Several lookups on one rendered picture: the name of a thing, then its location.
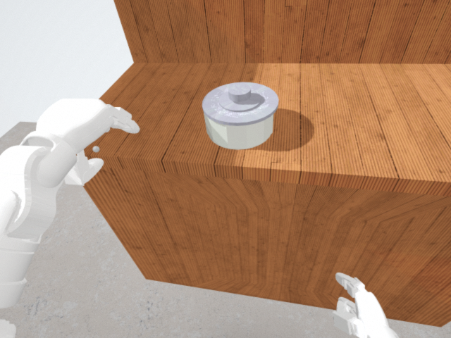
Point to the robot left hand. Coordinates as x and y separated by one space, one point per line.
80 122

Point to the table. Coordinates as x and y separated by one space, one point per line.
354 179

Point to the left robot upper arm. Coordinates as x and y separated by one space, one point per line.
7 330

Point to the robot right hand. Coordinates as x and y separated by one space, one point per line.
354 318

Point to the left robot forearm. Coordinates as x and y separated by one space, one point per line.
30 176

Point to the knob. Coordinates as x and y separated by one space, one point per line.
239 92

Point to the pot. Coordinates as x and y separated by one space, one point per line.
239 137

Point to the lid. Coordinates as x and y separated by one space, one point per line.
262 104

